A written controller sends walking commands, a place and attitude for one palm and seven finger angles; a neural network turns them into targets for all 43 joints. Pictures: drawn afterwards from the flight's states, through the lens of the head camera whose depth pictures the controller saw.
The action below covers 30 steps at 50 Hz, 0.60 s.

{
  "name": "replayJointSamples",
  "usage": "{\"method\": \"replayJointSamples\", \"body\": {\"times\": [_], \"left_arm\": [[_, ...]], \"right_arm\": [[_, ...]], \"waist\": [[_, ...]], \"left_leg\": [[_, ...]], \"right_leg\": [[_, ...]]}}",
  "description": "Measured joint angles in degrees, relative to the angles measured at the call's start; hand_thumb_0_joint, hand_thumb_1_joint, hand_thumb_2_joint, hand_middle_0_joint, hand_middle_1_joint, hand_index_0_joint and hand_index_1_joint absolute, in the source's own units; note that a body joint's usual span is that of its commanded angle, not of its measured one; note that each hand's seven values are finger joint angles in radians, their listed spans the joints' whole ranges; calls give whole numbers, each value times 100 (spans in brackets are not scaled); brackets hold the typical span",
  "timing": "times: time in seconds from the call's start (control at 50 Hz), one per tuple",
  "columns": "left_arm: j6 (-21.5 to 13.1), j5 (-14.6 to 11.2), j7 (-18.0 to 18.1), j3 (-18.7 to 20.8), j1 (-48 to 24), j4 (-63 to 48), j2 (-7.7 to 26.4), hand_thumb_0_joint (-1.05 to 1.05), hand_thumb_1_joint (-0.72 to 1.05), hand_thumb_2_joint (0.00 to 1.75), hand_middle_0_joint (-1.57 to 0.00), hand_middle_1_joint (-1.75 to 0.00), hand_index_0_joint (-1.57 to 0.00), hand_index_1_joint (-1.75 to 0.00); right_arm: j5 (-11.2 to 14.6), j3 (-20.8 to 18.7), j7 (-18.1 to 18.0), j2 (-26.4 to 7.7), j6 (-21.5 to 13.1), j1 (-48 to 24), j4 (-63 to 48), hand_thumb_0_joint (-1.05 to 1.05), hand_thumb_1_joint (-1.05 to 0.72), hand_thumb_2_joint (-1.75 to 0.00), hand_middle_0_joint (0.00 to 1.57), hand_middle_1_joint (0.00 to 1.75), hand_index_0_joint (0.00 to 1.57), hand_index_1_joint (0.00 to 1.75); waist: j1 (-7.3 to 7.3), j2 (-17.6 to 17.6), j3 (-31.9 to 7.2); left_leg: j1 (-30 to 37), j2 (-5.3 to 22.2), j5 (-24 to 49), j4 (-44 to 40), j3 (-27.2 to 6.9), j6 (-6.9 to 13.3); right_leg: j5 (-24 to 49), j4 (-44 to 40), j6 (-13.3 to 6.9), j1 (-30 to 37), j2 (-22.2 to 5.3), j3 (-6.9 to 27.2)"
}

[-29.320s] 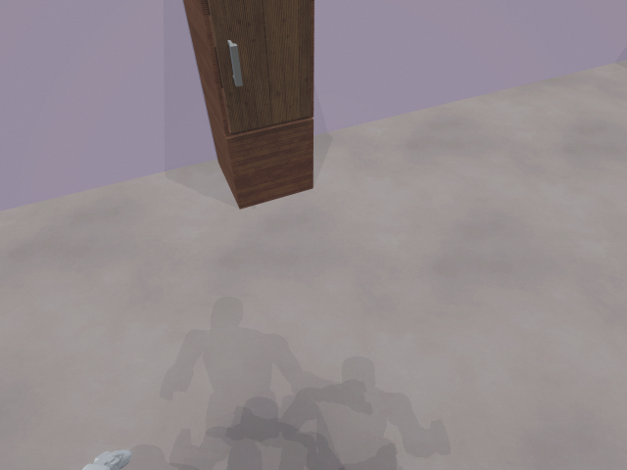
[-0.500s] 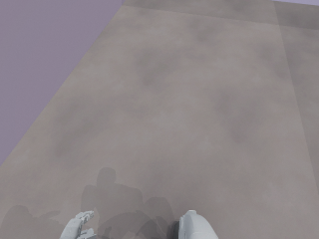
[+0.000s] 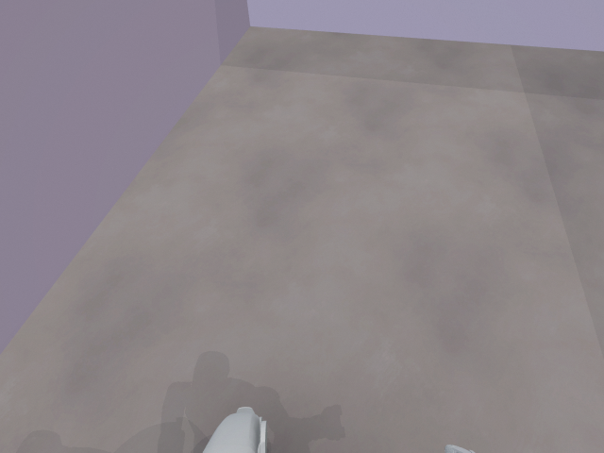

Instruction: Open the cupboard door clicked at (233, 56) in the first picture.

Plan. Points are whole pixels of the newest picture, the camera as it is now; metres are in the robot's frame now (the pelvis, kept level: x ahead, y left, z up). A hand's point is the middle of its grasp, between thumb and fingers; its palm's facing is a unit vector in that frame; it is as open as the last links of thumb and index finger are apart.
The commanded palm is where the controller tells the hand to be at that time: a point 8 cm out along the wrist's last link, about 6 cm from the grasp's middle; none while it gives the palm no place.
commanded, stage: walk to a spot facing it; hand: left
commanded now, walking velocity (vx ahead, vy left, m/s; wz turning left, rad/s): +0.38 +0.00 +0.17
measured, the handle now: out of the picture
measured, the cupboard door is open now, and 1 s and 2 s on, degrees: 50 50 50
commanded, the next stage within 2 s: turn to face it in 0.20 s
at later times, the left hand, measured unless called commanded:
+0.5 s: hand (213, 344) +0.32 +0.20 -0.17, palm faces +0.11 -0.97 -0.22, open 7.2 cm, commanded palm none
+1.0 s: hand (233, 312) +0.39 +0.18 -0.19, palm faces +0.46 -0.87 -0.19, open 7.2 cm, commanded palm none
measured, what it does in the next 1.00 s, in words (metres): walks ahead, turning left: left foot, then right foot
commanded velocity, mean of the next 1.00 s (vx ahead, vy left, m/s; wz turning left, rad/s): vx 0.08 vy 0.00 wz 0.47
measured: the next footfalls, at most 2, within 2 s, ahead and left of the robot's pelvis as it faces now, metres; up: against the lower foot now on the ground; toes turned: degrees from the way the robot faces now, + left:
left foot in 0.18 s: +0.22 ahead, +0.08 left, +0.00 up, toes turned +9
right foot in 0.60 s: +0.45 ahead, -0.13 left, +0.00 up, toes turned +3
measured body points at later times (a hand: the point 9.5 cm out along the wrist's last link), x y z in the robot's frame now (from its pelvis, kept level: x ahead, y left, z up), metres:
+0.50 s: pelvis +0.27 +0.00 +0.00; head +0.32 +0.01 +0.45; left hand +0.31 +0.25 -0.15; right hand +0.22 -0.23 -0.15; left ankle +0.18 +0.08 -0.74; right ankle +0.37 -0.15 -0.69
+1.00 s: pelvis +0.39 -0.03 -0.02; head +0.42 +0.01 +0.43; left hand +0.36 +0.22 -0.17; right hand +0.63 -0.22 -0.13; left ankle +0.38 +0.07 -0.73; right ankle +0.41 -0.13 -0.74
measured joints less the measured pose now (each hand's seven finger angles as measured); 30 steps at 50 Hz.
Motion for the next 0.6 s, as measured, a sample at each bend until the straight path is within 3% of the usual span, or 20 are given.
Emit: {"method": "replayJointSamples", "body": {"times": [0.1,0.16,0.18,0.2,0.22,0.26,0.3,0.36,0.44,0.54,0.6], "left_arm": [[28,30,40,-101,468,295,-176,0,92,90,-20,-30,-20,-30],[62,40,35,-123,653,491,-238,0,91,90,-20,-30,-20,-30],[80,25,23,-126,736,543,-264,0,91,90,-20,-30,-20,-30],[111,-14,-2,-133,800,567,-295,0,91,90,-20,-30,-20,-30],[161,-42,-22,-137,758,577,-284,0,91,90,-20,-30,-20,-30],[258,-15,-34,-99,536,512,-242,1,91,90,-20,-30,-20,-30],[307,49,-70,-41,204,348,-186,1,91,90,-20,-30,-20,-30],[324,102,-101,7,-327,-2,-126,1,91,90,-20,-30,-20,-30],[404,121,-17,88,-932,-282,159,3,95,90,-20,-30,-20,-30],[430,38,-71,137,-1492,-573,446,2,95,90,-19,-30,-19,-30],[330,19,-95,102,-1691,-762,485,2,94,90,-19,-30,-19,-30]], "right_arm": [[15,69,31,53,-21,-310,1,0,-91,-90,20,30,20,30],[2,125,-13,115,-130,-308,29,0,-91,-90,20,30,20,30],[-21,148,-28,130,-179,-242,36,0,-91,-90,20,30,20,30],[-69,156,-40,139,-236,-157,23,0,-91,-90,20,30,20,30],[-71,155,-64,171,-276,-60,17,0,-91,-90,20,30,20,30],[-46,160,-103,190,-307,220,69,0,-91,-90,20,30,20,30],[-31,134,-196,194,-345,544,217,0,-91,-90,20,30,20,30],[-8,129,-265,134,-387,981,504,-1,-93,-90,20,30,21,30],[13,205,-228,219,-337,1433,751,0,-93,-90,20,30,20,30],[-5,212,-180,309,-179,1767,820,0,-91,-90,20,30,21,30],[27,166,-160,283,-75,1896,812,0,-91,-90,20,30,21,30]], "waist": [[149,-182,157],[108,-235,248],[70,-192,230],[24,-132,173],[-27,-177,175],[-42,-242,197],[-24,-245,203],[10,-204,208],[-118,-200,247],[-374,-146,312],[-476,-80,288]], "left_leg": [[331,-364,-198,-884,315,221],[913,-699,-386,-1562,545,509],[1218,-739,-226,-1824,579,669],[1379,-721,-547,-1891,542,872],[1423,-752,-789,-1765,548,920],[1684,-817,-954,-1792,554,832],[2033,-870,-902,-2119,495,691],[2524,-892,-861,-2664,372,679],[2972,-802,-926,-3062,130,542],[3169,-645,-1364,-2879,-180,296],[3029,-587,-1831,-2175,-375,151]], "right_leg": [[-399,-137,66,536,-78,16],[-657,476,224,607,-130,-137],[-704,1137,328,411,-119,-212],[-502,2291,465,-64,-126,-267],[-510,3596,514,-616,-200,-192],[-448,5472,542,-1587,-377,34],[-108,6161,625,-2394,-648,192],[208,5781,772,-3261,-1031,384],[650,4214,925,-3655,-1258,370],[939,2827,965,-3420,-1072,114],[1188,2041,859,-2846,-946,-119]]}}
